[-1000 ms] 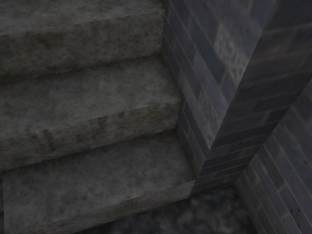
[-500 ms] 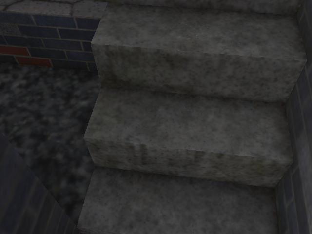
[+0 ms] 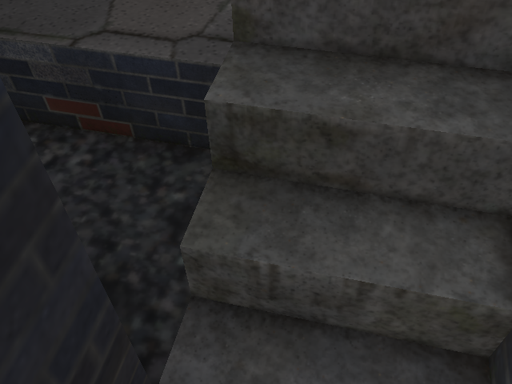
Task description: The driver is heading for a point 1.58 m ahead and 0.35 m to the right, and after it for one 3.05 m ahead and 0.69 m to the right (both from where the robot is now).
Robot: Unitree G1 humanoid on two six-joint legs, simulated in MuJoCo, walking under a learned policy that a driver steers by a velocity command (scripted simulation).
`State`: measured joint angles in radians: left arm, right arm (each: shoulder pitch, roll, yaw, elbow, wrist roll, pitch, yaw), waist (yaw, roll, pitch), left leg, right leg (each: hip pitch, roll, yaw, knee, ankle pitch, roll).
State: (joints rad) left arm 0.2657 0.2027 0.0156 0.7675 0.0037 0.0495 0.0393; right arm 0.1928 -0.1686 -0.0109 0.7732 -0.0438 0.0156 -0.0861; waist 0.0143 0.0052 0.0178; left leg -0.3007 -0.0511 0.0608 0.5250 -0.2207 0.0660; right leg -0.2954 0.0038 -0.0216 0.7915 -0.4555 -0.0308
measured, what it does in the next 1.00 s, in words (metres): steps on the spot, turning right: right foot, then left foot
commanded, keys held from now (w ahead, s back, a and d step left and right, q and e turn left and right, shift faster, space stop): e+shift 0.40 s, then shift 0.60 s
